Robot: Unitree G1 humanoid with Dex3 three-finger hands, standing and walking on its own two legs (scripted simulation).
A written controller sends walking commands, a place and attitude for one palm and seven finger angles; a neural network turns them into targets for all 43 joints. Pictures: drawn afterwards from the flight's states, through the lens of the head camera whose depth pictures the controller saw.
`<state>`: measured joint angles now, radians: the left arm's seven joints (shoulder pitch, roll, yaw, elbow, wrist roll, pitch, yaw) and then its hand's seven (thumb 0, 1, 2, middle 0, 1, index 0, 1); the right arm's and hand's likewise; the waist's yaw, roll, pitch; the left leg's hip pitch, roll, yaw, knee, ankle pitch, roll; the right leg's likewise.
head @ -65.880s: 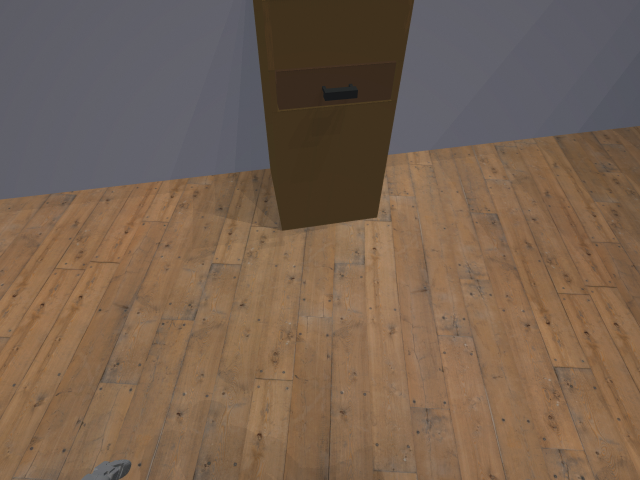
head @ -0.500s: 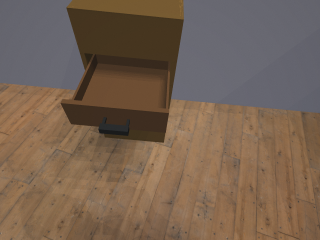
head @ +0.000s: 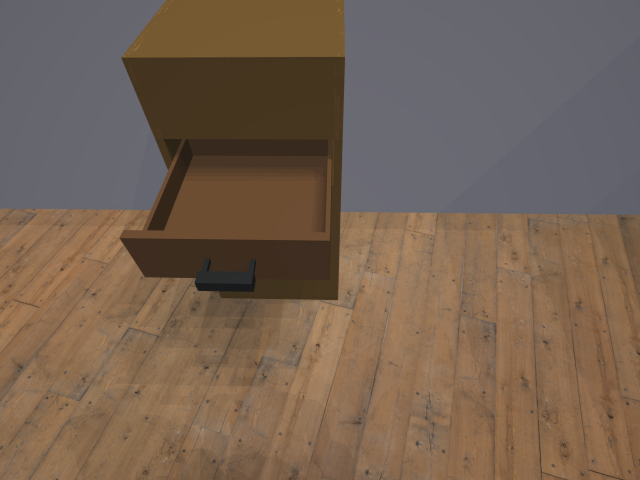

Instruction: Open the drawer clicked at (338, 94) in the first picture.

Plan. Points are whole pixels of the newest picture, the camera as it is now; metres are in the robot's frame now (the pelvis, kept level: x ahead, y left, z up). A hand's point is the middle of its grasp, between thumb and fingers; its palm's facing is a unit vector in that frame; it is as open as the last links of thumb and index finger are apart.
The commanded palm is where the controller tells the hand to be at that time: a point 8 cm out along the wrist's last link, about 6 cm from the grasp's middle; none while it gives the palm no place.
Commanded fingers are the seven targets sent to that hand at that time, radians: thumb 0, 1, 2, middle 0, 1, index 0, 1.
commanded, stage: let the arm hang, fingers relaxed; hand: left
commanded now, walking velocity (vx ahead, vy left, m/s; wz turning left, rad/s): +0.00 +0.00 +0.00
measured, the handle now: (227, 272) +0.49 +0.21 -0.13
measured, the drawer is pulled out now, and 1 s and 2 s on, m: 0.30 0.30 0.30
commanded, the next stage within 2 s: look to check the result in 0.22 s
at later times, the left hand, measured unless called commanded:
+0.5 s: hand out of the picture +0.00 +0.14 -0.17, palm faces +0.01 -0.98 -0.19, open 7.4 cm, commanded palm none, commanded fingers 0.00 0.90 0.90 -0.20 -0.30 -0.20 -0.30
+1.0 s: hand out of the picture +0.00 +0.13 -0.17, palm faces +0.01 -0.98 -0.20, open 7.4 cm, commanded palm none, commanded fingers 0.00 0.90 0.90 -0.20 -0.30 -0.20 -0.30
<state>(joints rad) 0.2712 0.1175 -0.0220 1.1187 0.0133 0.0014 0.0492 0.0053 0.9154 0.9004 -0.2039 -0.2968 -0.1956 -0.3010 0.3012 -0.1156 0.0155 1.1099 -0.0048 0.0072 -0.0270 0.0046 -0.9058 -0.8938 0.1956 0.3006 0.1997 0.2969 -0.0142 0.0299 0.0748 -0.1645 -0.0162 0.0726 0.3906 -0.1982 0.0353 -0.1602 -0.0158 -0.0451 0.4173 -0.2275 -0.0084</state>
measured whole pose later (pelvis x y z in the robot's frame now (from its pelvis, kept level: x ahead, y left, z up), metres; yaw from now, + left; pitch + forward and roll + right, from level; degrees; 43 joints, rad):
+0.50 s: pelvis +0.01 -0.02 +0.00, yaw +0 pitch -2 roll +0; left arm 0.27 0.11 -0.01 1.14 0.01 0.00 0.05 0.00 0.91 0.90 -0.20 -0.30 -0.20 -0.30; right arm 0.30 -0.13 0.01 1.13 0.00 0.01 -0.04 0.00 -0.91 -0.89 0.19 0.30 0.20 0.30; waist -0.01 0.02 0.10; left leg -0.14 0.01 0.06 0.38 -0.21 0.01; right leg -0.12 0.01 -0.05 0.38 -0.23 -0.03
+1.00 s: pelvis +0.02 -0.03 +0.00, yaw +0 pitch -2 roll +0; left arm 0.28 0.11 -0.01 1.14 0.01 -0.01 0.05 0.00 0.91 0.90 -0.20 -0.30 -0.20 -0.30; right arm 0.30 -0.12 0.01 1.13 0.00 0.01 -0.04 0.00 -0.91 -0.89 0.19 0.30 0.20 0.30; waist -0.02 0.02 0.09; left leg -0.12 0.02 0.06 0.37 -0.21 -0.01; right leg -0.12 0.03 -0.05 0.38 -0.24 -0.05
